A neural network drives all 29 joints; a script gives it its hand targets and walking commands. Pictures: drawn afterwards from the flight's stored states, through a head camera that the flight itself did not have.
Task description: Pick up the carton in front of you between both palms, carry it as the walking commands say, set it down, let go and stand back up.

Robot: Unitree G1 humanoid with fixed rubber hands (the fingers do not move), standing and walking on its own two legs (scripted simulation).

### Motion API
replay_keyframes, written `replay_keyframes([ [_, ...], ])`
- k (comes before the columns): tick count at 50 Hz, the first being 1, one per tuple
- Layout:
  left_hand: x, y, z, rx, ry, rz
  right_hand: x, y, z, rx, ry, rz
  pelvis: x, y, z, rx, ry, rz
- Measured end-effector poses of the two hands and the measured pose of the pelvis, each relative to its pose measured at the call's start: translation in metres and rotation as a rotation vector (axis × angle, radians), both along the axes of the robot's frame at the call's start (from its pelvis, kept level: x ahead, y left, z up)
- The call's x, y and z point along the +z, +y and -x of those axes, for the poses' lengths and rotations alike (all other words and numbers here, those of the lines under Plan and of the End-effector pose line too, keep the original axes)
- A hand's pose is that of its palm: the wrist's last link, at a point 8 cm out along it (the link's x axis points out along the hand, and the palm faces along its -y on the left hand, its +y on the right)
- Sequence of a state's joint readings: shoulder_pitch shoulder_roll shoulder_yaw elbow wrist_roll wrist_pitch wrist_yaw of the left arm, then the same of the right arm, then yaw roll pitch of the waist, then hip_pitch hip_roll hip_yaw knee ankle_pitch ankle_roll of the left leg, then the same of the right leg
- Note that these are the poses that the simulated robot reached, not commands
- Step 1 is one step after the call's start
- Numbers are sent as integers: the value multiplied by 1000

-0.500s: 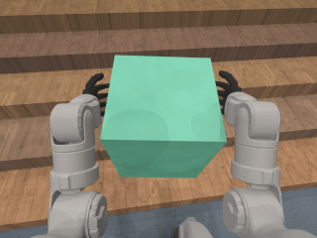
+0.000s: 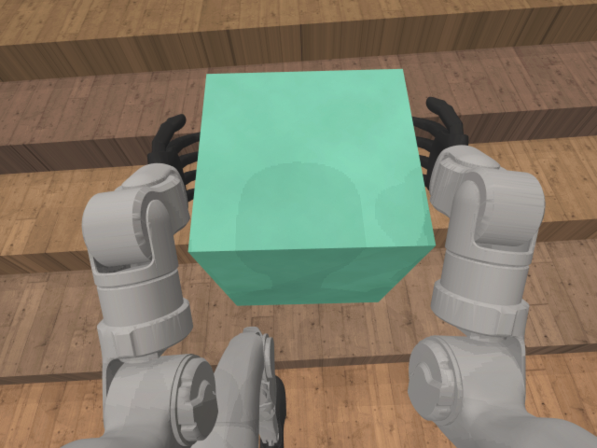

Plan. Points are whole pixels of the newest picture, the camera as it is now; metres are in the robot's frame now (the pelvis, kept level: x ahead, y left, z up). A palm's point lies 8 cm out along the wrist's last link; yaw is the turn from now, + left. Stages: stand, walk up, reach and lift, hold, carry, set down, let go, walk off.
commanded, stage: carry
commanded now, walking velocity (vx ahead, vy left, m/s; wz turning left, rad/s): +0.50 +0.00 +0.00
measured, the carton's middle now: (306, 206) +0.40 +0.02 +0.07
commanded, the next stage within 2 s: none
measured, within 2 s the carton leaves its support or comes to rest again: neither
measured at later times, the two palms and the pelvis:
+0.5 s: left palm out of the picture +0.76 +0.16 +0.34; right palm out of the picture +0.77 -0.14 +0.35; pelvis +0.37 +0.01 +0.16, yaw -2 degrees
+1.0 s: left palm out of the picture +1.07 +0.20 +0.44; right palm out of the picture +1.04 -0.10 +0.44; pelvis +0.67 +0.09 +0.29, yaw +1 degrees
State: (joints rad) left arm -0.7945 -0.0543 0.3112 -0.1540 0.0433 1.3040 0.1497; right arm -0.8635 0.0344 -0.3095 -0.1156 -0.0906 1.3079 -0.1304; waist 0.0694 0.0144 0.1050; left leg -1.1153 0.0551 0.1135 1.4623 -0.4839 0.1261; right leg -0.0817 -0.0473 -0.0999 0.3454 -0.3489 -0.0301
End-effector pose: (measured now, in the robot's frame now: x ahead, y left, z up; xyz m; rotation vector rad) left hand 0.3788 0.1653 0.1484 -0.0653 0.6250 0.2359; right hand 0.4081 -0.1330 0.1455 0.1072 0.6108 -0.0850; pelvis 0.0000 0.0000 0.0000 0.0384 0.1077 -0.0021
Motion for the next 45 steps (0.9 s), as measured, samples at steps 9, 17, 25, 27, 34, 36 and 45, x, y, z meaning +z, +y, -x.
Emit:
replay_keyframes([
  [9,34,-21,-155,-167,99,36,35,-22,-97,-140,103,84,65,36,-129,0,-18,-16],
  [17,126,-46,-280,-240,-18,49,138,-45,-205,-217,-11,91,117,37,-244,-6,-16,60],
  [25,189,-7,-378,-116,21,-24,207,-8,-364,-27,20,94,157,10,-365,-18,-33,116],
  [27,198,12,-386,-63,74,-22,218,14,-391,31,69,96,179,6,-386,-15,-42,111],
  [34,263,55,-442,44,87,-13,279,62,-477,130,77,68,236,7,-462,23,-49,48],
  [36,283,60,-468,47,64,-26,295,67,-503,130,53,55,242,14,-487,21,-46,43],
  [45,312,53,-618,-89,104,-46,315,53,-607,14,92,94,254,67,-626,21,-26,-11],
])
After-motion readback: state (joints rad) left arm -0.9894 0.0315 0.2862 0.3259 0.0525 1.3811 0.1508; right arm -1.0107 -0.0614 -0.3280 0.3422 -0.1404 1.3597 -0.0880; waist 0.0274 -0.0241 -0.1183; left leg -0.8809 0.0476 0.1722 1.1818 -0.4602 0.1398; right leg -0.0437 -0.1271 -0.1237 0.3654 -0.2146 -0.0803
